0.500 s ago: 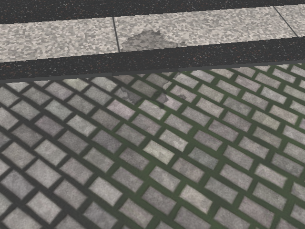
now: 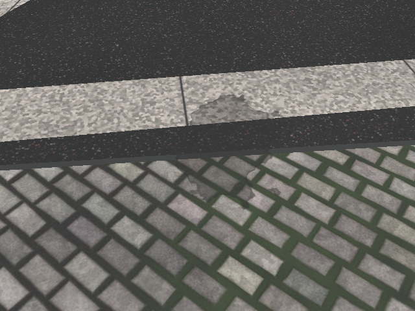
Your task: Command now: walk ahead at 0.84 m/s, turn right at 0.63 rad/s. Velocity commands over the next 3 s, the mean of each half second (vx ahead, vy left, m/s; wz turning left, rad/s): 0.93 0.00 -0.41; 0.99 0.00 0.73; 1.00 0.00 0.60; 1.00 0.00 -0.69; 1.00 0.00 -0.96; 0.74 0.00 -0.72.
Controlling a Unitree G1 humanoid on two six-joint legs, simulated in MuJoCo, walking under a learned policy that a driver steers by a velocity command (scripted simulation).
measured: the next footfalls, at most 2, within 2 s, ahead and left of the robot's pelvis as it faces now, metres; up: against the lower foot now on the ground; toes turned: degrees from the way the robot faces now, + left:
right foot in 0.16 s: +0.30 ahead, -0.14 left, +0.00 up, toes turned -13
left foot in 0.64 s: +0.78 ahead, -0.18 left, +0.00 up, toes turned -7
